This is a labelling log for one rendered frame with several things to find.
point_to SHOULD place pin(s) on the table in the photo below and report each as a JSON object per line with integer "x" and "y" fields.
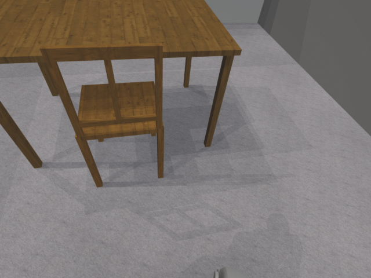
{"x": 186, "y": 28}

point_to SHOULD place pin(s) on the chair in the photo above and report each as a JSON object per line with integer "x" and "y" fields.
{"x": 113, "y": 109}

